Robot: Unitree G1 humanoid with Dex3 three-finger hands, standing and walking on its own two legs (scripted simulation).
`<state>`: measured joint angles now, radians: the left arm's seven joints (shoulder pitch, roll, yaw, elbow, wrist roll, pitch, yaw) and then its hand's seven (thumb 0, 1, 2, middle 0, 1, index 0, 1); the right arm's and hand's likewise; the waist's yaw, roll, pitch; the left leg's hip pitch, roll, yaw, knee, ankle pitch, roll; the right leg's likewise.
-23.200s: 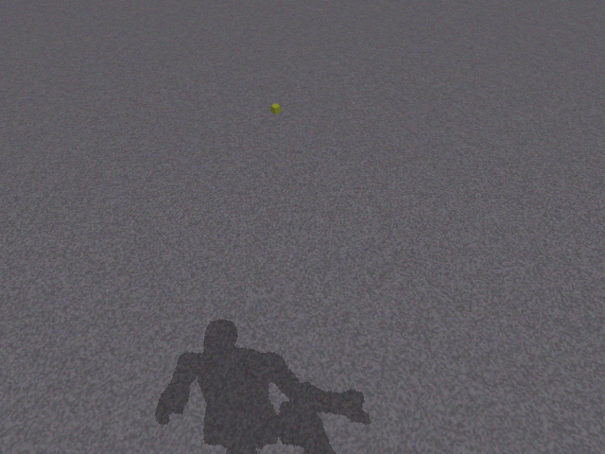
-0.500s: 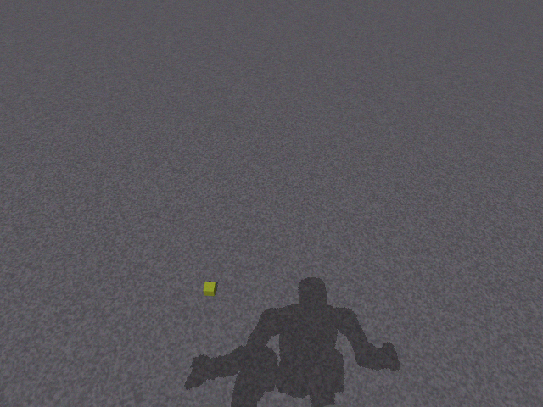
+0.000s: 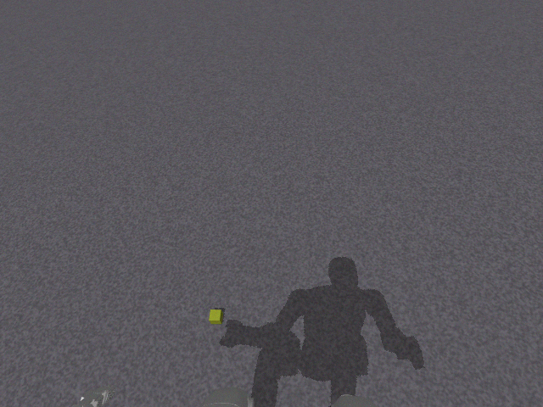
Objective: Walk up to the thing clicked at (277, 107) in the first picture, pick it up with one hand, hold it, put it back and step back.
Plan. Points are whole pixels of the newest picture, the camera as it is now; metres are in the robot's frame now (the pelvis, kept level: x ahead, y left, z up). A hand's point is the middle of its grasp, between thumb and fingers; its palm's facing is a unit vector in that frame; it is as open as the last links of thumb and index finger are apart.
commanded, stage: walk up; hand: left
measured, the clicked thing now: (216, 316) +0.50 +0.28 -0.74
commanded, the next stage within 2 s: stand in 1.38 s
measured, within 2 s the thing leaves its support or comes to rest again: neither
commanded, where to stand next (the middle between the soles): +0.10 +0.01 m, yaw +1 degrees
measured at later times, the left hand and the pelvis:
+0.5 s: hand out of the picture +0.10 +0.27 -0.15, palm faces +0.02 -0.95 -0.32, open 7.4 cm; pelvis +0.04 +0.01 +0.01, yaw +2 degrees
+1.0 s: hand out of the picture +0.12 +0.28 -0.14, palm faces +0.02 -0.95 -0.32, open 7.4 cm; pelvis +0.05 +0.02 +0.02, yaw +2 degrees
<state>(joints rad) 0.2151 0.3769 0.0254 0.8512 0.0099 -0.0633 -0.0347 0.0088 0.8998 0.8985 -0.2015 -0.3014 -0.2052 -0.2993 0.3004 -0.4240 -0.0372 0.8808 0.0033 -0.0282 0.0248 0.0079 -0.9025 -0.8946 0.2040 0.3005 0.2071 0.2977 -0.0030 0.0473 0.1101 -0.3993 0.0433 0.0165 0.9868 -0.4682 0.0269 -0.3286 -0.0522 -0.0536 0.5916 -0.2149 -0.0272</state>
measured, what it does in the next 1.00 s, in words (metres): steps on the spot: left foot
